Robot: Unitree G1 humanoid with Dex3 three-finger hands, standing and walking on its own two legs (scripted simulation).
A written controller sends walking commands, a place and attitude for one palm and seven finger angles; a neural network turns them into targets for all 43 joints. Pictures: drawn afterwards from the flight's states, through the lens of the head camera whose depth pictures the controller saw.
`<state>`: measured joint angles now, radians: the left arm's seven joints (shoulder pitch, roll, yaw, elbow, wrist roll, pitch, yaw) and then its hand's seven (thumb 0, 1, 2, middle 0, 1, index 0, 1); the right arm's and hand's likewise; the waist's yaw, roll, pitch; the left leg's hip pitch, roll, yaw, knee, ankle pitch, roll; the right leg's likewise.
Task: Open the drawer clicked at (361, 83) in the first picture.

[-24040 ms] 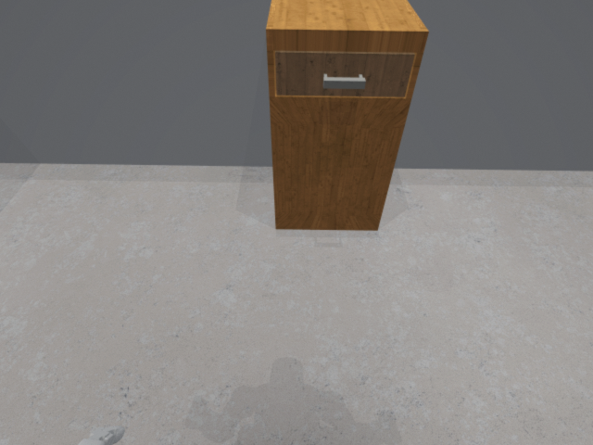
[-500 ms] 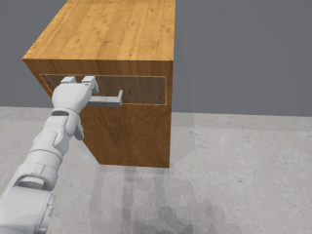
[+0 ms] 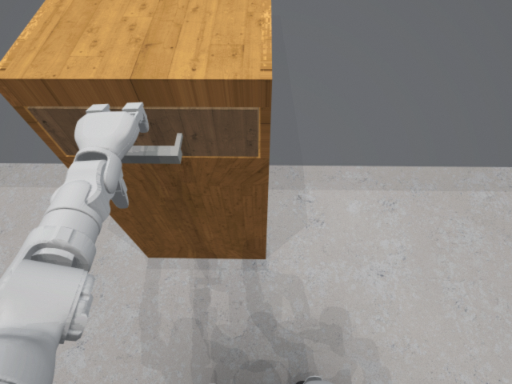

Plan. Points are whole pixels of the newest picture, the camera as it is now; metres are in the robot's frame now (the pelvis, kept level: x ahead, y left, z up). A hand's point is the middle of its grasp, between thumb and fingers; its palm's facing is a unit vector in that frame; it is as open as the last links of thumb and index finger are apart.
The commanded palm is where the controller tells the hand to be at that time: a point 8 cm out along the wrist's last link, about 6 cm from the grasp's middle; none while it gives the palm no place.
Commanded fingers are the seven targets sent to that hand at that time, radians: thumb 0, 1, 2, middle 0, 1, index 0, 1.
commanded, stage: move the hooked fingers above the handle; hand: left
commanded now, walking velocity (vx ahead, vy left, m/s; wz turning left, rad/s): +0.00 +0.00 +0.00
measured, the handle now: (149, 146) +0.55 +0.21 -0.01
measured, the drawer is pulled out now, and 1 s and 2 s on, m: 0.00 0.00 0.00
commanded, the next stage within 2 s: none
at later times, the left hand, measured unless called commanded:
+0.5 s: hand (109, 154) +0.47 +0.24 +0.06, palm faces -0.12 +0.04 -0.99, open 13.8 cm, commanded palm +0.48 +0.21 +0.10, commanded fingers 0.00 -0.50 0.30 -0.30 -1.20 -0.30 -1.20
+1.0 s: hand (133, 139) +0.50 +0.20 +0.06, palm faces -0.03 +0.01 -1.00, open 13.5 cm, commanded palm +0.47 +0.23 +0.10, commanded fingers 0.00 -0.50 0.30 -0.30 -1.20 -0.30 -1.20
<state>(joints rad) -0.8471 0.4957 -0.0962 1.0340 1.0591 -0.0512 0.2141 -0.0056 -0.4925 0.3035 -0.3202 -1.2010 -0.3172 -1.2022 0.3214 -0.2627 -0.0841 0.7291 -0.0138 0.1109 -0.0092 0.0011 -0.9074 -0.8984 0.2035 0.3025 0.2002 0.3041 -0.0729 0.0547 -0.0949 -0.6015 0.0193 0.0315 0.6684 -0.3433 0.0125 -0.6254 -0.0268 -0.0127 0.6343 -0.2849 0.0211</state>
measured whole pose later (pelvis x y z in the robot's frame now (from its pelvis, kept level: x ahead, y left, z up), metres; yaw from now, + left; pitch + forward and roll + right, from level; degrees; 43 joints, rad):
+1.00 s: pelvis -0.02 +0.00 -0.01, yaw -3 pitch +17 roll +0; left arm -0.97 0.52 -0.01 1.16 1.06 0.08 0.28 0.00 -0.49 0.30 -0.36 -1.24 -0.36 -1.27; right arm 0.26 -0.25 0.00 0.70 0.02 0.16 -0.05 0.00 -0.91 -0.90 0.20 0.30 0.20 0.30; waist -0.15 0.07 -0.08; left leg -0.66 0.03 0.08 0.70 -0.33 0.02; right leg -0.72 -0.02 0.04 0.68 -0.26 0.03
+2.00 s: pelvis -0.03 +0.01 -0.02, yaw +1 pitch +20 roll -1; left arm -0.88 0.65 -0.11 0.97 1.03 -0.27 0.13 -0.01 -0.49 0.30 -0.33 -1.20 -0.31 -1.21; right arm 0.40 -0.32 -0.08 0.74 -0.01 0.06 -0.09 0.00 -0.91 -0.90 0.21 0.30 0.20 0.30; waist -0.07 0.03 -0.08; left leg -0.82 0.01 0.00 0.84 -0.37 0.02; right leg -0.82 -0.04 -0.03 0.78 -0.31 0.03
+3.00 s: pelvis -0.02 +0.01 -0.02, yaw -1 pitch +20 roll -1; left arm -0.98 0.47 -0.09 1.09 1.12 -0.03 0.42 0.00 -0.49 0.30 -0.49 -1.30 -0.42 -1.35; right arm 0.28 -0.29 -0.02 0.75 -0.02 0.13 -0.02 0.00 -0.91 -0.90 0.20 0.30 0.20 0.30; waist -0.15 0.07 -0.12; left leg -0.79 0.03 0.03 0.83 -0.39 0.02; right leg -0.81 -0.02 -0.01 0.77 -0.31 0.03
